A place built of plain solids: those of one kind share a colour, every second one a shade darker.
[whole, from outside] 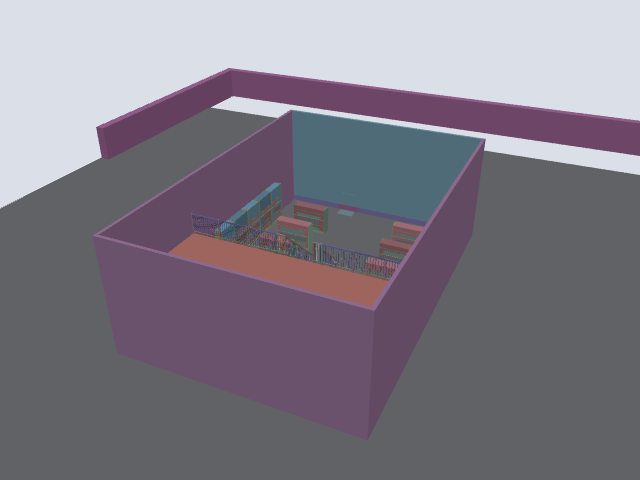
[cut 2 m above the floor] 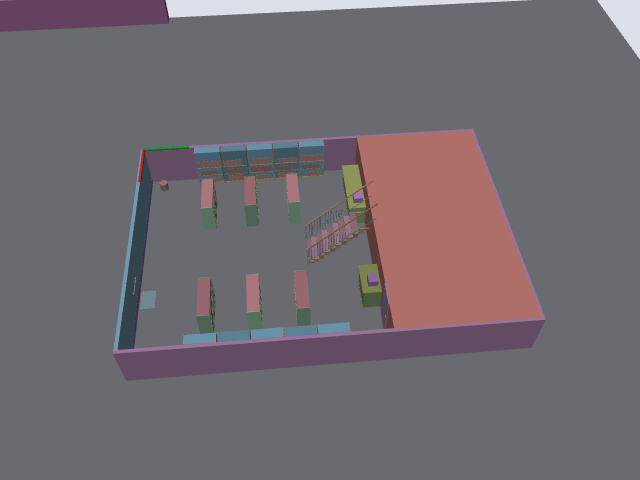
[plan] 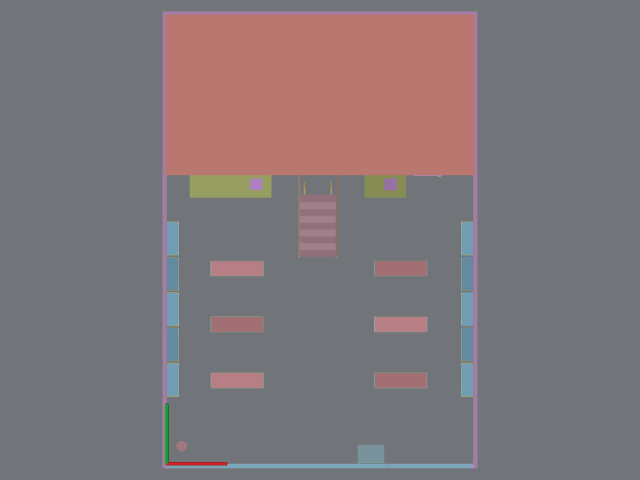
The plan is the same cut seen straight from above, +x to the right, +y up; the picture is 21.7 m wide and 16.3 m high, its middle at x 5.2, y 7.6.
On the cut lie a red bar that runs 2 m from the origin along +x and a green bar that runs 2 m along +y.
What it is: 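A hardware shop at street level behind a glazed front, one room two levels high, with a raised rear level reached by one straight flight, fitted out in the 1990s to 2020s; 10.4 x 15.2 m, 5.40 m high throughout; its front glazed onto the street; the raised level 2.70 m over the floor, over the rear 5.4 m, open to the hall behind a guard 1.0 m high along its edge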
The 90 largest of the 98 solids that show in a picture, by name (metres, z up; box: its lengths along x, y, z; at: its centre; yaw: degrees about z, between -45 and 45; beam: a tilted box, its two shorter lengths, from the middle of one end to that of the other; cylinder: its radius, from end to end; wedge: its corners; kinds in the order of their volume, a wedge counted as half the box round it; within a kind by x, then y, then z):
{
 "upper_1": {"box": [10.5, 5.46, 2.75], "at": [5.2, 12.53, 1.33]},
 "street_hedge_1": {"box": [0.6, 15.85, 2.25], "at": [-14.4, -8.07, 1.07]},
 "street_hedge_2": {"box": [39.8, 0.6, 2.25], "at": [5.2, -16.3, 1.07]},
 "street_hedge_3": {"box": [0.6, 15.85, 2.25], "at": [24.8, -8.07, 1.07]},
 "wall_1": {"box": [0.15, 15.51, 5.45], "at": [-0.07, 7.61, 2.67]},
 "wall_2": {"box": [10.7, 0.15, 5.45], "at": [5.2, 15.29, 2.67]},
 "wall_3": {"box": [0.15, 15.51, 5.45], "at": [10.47, 7.61, 2.67]},
 "shelves_body_1": {"box": [0.4, 1.16, 2.1], "at": [0.2, 2.85, 1.0]},
 "shelves_body_2": {"box": [0.4, 1.16, 2.1], "at": [0.2, 4.05, 1.0]},
 "shelves_body_3": {"box": [0.4, 1.16, 2.1], "at": [0.2, 5.25, 1.0]},
 "shelves_body_4": {"box": [0.4, 1.16, 2.1], "at": [0.2, 6.45, 1.0]},
 "shelves_body_5": {"box": [0.4, 1.16, 2.1], "at": [0.2, 7.65, 1.0]},
 "shelves_body_6": {"box": [0.4, 1.16, 2.1], "at": [10.2, 2.85, 1.0]},
 "shelves_body_7": {"box": [0.4, 1.16, 2.1], "at": [10.2, 4.05, 1.0]},
 "shelves_body_8": {"box": [0.4, 1.16, 2.1], "at": [10.2, 5.25, 1.0]},
 "shelves_body_9": {"box": [0.4, 1.16, 2.1], "at": [10.2, 6.45, 1.0]},
 "shelves_body_10": {"box": [0.4, 1.16, 2.1], "at": [10.2, 7.65, 1.0]},
 "window_wall_1": {"box": [6.33, 0.15, 5.45], "at": [3.17, -0.07, 2.67]},
 "window_wall_2": {"box": [1.2, 0.15, 5.45], "at": [6.93, -0.07, 2.67]},
 "window_wall_3": {"box": [2.87, 0.15, 5.45], "at": [8.96, -0.07, 2.67]},
 "gondola_1": {"box": [1.8, 0.5, 1.43], "at": [2.38, 2.83, 0.67]},
 "gondola_2": {"box": [1.8, 0.5, 1.43], "at": [2.38, 4.73, 0.67]},
 "gondola_3": {"box": [1.8, 0.5, 1.43], "at": [2.38, 6.63, 0.67]},
 "gondola_4": {"box": [1.8, 0.5, 1.43], "at": [7.95, 2.83, 0.67]},
 "gondola_5": {"box": [1.8, 0.5, 1.43], "at": [7.95, 4.73, 0.67]},
 "gondola_6": {"box": [1.8, 0.5, 1.43], "at": [7.95, 6.63, 0.67]},
 "counter_1": {"box": [2.73, 0.7, 1.05], "at": [2.17, 9.44, 0.47]},
 "counter_2": {"box": [1.37, 0.7, 1.05], "at": [7.42, 9.44, 0.47]},
 "shelves_goods_1": {"box": [0.41, 0.77, 0.26], "at": [0.2, 2.8, 0.74]},
 "shelves_goods_2": {"box": [0.41, 0.99, 0.37], "at": [0.2, 2.88, 1.28]},
 "shelves_goods_3": {"box": [0.41, 0.86, 0.28], "at": [0.2, 2.92, 0.27]},
 "shelves_goods_4": {"box": [0.41, 0.85, 0.37], "at": [0.2, 3.95, 1.28]},
 "shelves_goods_5": {"box": [0.41, 0.79, 0.37], "at": [0.2, 4.05, 0.32]},
 "shelves_goods_6": {"box": [0.41, 0.75, 0.31], "at": [0.2, 4.06, 0.77]},
 "shelves_goods_7": {"box": [0.41, 0.8, 0.27], "at": [0.2, 5.24, 0.27]},
 "shelves_goods_8": {"box": [0.41, 1.0, 0.36], "at": [0.2, 5.26, 0.79]},
 "shelves_goods_9": {"box": [0.41, 0.83, 0.38], "at": [0.2, 5.27, 1.28]},
 "shelves_goods_10": {"box": [0.41, 0.76, 0.28], "at": [0.2, 6.42, 0.75]},
 "shelves_goods_11": {"box": [0.41, 0.9, 0.33], "at": [0.2, 6.44, 0.29]},
 "shelves_goods_12": {"box": [0.41, 0.88, 0.29], "at": [0.2, 6.52, 1.23]},
 "shelves_goods_13": {"box": [0.41, 0.83, 0.27], "at": [0.2, 7.59, 0.74]},
 "shelves_goods_14": {"box": [0.41, 1.0, 0.37], "at": [0.2, 7.65, 1.27]},
 "shelves_goods_15": {"box": [0.41, 0.77, 0.27], "at": [0.2, 7.73, 0.26]},
 "shelves_goods_16": {"box": [0.41, 0.75, 0.36], "at": [10.2, 3.95, 0.79]},
 "shelves_goods_17": {"box": [0.41, 0.97, 0.3], "at": [10.2, 4.01, 0.28]},
 "shelves_goods_18": {"box": [0.41, 0.96, 0.27], "at": [10.2, 4.05, 1.22]},
 "shelves_goods_19": {"box": [0.41, 0.92, 0.35], "at": [10.2, 5.24, 0.78]},
 "shelves_goods_20": {"box": [0.41, 0.95, 0.25], "at": [10.2, 5.26, 0.26]},
 "shelves_goods_21": {"box": [0.41, 0.88, 0.25], "at": [10.2, 5.32, 1.22]},
 "shelves_goods_22": {"box": [0.41, 0.93, 0.35], "at": [10.2, 6.42, 0.78]},
 "stair_guard_rail_1": {"wedge": [[4.47, 7.03, 1.11], [4.47, 7.03, 1.17], [4.47, 9.8, 3.6], [4.47, 9.8, 3.66], [4.52, 7.03, 1.11], [4.52, 7.03, 1.17], [4.52, 9.8, 3.6], [4.52, 9.8, 3.66]]},
 "stair_guard_rail_2": {"wedge": [[5.74, 7.03, 1.11], [5.74, 7.03, 1.17], [5.74, 9.8, 3.6], [5.74, 9.8, 3.66], [5.79, 7.03, 1.11], [5.79, 7.03, 1.17], [5.79, 9.8, 3.6], [5.79, 9.8, 3.66]]},
 "end_1": {"box": [0.026, 0.53, 1.45], "at": [3.27, 2.83, 0.68]},
 "end_2": {"box": [0.026, 0.53, 1.45], "at": [3.27, 4.73, 0.68]},
 "end_3": {"box": [0.026, 0.53, 1.45], "at": [3.27, 6.63, 0.68]},
 "end_4": {"box": [0.026, 0.53, 1.45], "at": [7.06, 2.83, 0.68]},
 "end_5": {"box": [0.026, 0.53, 1.45], "at": [7.06, 4.73, 0.68]},
 "end_6": {"box": [0.026, 0.53, 1.45], "at": [7.06, 6.63, 0.68]},
 "end_7": {"box": [0.026, 0.53, 1.45], "at": [8.83, 2.83, 0.68]},
 "end_8": {"box": [0.026, 0.53, 1.45], "at": [8.83, 4.73, 0.68]},
 "end_9": {"box": [0.026, 0.53, 1.45], "at": [8.83, 6.63, 0.68]},
 "stair_step_1": {"box": [1.22, 0.27, 0.06], "at": [5.13, 7.16, 0.18]},
 "stair_step_2": {"box": [1.22, 0.27, 0.06], "at": [5.13, 7.39, 0.39]},
 "stair_step_3": {"box": [1.22, 0.27, 0.06], "at": [5.13, 7.63, 0.59]},
 "stair_step_4": {"box": [1.22, 0.27, 0.06], "at": [5.13, 7.86, 0.8]},
 "stair_step_5": {"box": [1.22, 0.27, 0.06], "at": [5.13, 8.09, 1.01]},
 "stair_step_6": {"box": [1.22, 0.27, 0.06], "at": [5.13, 8.32, 1.22]},
 "stair_step_7": {"box": [1.22, 0.27, 0.06], "at": [5.13, 8.55, 1.43]},
 "stair_step_8": {"box": [1.22, 0.27, 0.06], "at": [5.13, 8.78, 1.63]},
 "stair_step_9": {"box": [1.22, 0.27, 0.06], "at": [5.13, 9.01, 1.84]},
 "stallriser_1": {"box": [6.33, 0.05, 0.35], "at": [3.17, -0.02, 0.12]},
 "stallriser_2": {"box": [2.87, 0.05, 0.35], "at": [8.96, -0.02, 0.12]},
 "stair_guard_low_1": {"wedge": [[4.48, 7.03, 0.27], [4.48, 7.03, 0.3], [4.48, 9.8, 2.77], [4.48, 9.8, 2.8], [4.51, 7.03, 0.27], [4.51, 7.03, 0.3], [4.51, 9.8, 2.77], [4.51, 9.8, 2.8]]},
 "stair_guard_low_2": {"wedge": [[5.75, 7.03, 0.27], [5.75, 7.03, 0.3], [5.75, 9.8, 2.77], [5.75, 9.8, 2.8], [5.78, 7.03, 0.27], [5.78, 7.03, 0.3], [5.78, 9.8, 2.77], [5.78, 9.8, 2.8]]},
 "counter_top_1": {"box": [2.77, 0.78, 0.04], "at": [2.17, 9.42, 1.02]},
 "counter_top_2": {"box": [1.41, 0.78, 0.04], "at": [7.42, 9.42, 1.02]},
 "till_1": {"box": [0.42, 0.4, 0.33], "at": [3.03, 9.49, 1.16]},
 "till_2": {"box": [0.42, 0.4, 0.33], "at": [7.6, 9.49, 1.16]},
 "shelves_shelf_1": {"box": [0.41, 1.1, 0.18], "at": [0.21, 7.65, 0.04]},
 "service_door_1": {"box": [0.95, 0.03, 2.1], "at": [8.88, 9.79, 1.0]},
 "plant_pot_1": {"cylinder": 0.18, "from": [0.5, 0.6, 0.0], "to": [0.5, 0.6, 0.38]},
 "door_mat_1": {"box": [0.9, 0.6, 0.07], "at": [6.93, 0.35, -0.02]},
 "shelves_cheek_1": {"box": [0.41, 0.032, 2.1], "at": [0.21, 3.42, 1.0]},
 "street_door_kick_1": {"box": [1.2, 0.05, 0.35], "at": [6.93, -0.02, 0.12]},
 "goods_1": {"box": [1.59, 0.008, 0.25], "at": [2.42, 4.99, 0.58]},
 "goods_2": {"box": [1.54, 0.008, 0.25], "at": [7.92, 4.99, 0.57]},
 "stair_guard_post_1": {"box": [0.05, 0.05, 1.21], "at": [4.49, 9.8, 3.06]},
 "upper_guard_post_1": {"box": [0.05, 0.05, 1.06], "at": [2.72, 9.83, 3.19]},
 "upper_guard_return_post_1": {"box": [0.05, 0.05, 1.06], "at": [4.07, 9.83, 3.19]},
 "upper_guard_rail_1": {"box": [1.35, 0.044, 0.044], "at": [2.05, 9.83, 3.68]}
}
